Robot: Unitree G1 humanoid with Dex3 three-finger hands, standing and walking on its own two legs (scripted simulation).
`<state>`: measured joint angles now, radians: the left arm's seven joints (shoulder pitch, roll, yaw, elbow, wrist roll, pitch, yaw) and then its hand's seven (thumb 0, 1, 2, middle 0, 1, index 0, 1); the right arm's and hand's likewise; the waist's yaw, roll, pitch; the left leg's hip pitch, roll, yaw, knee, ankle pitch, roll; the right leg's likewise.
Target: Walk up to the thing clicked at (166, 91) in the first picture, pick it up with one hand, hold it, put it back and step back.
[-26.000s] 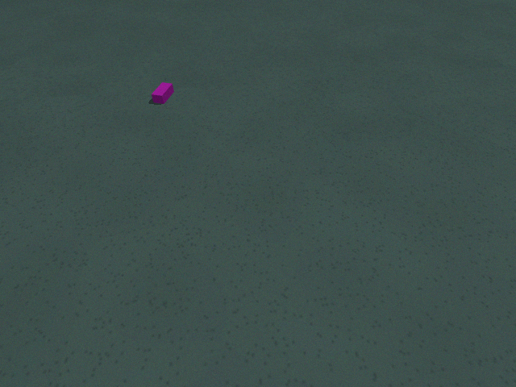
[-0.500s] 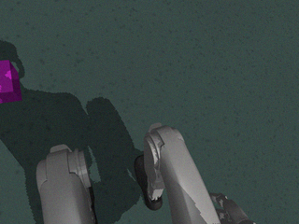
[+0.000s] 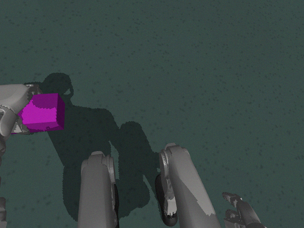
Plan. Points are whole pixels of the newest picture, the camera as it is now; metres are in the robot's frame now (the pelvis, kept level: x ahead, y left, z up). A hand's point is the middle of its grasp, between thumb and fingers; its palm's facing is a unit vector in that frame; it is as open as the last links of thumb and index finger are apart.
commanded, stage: lift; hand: left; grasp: from above
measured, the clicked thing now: (26, 114) +0.43 +0.32 -0.14
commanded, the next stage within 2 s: hold in 1.06 s
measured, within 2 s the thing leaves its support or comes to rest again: neither
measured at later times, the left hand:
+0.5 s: hand out of the picture +0.35 +0.28 +0.11, palm faces -0.48 -0.09 -0.87, open 11.0 cm
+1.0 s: hand out of the picture +0.38 +0.24 +0.20, palm faces -0.45 -0.10 -0.89, open 11.0 cm
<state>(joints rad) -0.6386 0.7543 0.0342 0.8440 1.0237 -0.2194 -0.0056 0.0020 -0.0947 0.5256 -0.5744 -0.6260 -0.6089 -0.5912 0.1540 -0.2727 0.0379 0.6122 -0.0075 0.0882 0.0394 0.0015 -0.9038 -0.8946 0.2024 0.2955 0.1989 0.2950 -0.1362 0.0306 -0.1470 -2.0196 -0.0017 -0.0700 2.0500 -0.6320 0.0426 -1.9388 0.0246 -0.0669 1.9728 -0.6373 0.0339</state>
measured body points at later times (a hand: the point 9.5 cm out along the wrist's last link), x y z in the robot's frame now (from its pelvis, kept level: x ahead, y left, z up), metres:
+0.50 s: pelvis +0.02 +0.00 +0.19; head +0.12 +0.02 +0.63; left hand +0.37 +0.28 +0.16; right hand +0.13 -0.26 +0.07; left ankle +0.09 +0.10 -0.41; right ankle +0.10 -0.13 -0.41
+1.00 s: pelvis +0.07 +0.00 +0.28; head +0.13 +0.00 +0.73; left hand +0.39 +0.25 +0.25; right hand +0.17 -0.27 +0.16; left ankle +0.09 +0.10 -0.41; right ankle +0.10 -0.13 -0.41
